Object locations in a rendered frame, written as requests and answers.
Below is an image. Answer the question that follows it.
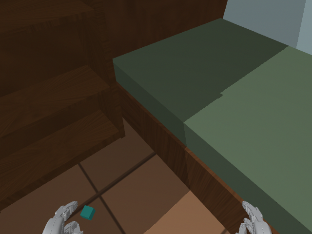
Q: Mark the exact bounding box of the right robot hand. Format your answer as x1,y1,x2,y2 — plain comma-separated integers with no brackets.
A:
235,201,272,234

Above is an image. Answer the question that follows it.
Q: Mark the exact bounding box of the cube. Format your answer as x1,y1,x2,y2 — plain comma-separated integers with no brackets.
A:
80,205,95,220

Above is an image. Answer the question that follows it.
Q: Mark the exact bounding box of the bed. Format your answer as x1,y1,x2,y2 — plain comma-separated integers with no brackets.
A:
102,0,312,234

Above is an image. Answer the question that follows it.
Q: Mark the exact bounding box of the left robot hand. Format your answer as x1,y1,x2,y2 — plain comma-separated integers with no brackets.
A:
42,201,83,234

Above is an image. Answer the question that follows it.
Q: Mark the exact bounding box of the bookshelf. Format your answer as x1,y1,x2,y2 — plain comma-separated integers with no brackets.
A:
0,0,125,213

